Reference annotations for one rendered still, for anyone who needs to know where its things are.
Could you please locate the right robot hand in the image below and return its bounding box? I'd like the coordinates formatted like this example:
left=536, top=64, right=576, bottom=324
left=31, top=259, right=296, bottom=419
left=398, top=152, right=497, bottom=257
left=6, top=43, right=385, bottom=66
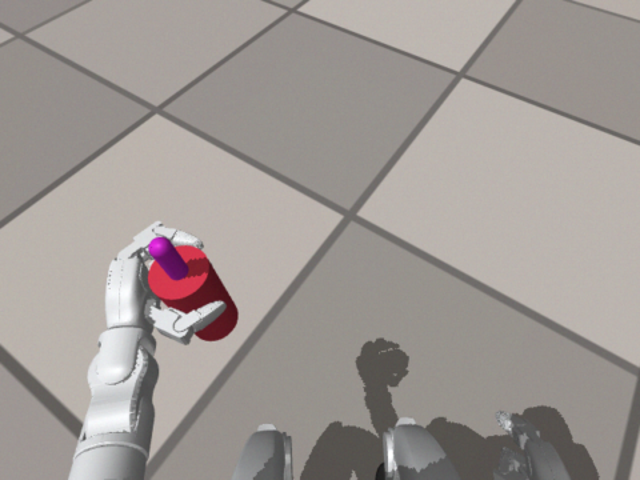
left=493, top=411, right=571, bottom=480

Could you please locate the bottle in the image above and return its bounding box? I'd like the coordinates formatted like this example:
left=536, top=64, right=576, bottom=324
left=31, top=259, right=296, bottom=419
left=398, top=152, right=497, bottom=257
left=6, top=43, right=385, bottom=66
left=148, top=237, right=238, bottom=341

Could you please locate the left robot arm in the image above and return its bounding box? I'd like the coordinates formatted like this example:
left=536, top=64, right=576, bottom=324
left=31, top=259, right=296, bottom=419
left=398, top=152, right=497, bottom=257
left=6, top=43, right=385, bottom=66
left=68, top=326, right=159, bottom=480

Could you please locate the left robot hand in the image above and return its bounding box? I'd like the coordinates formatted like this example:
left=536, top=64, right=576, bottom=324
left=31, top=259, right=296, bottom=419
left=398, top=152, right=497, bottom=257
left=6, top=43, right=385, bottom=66
left=105, top=221, right=227, bottom=345

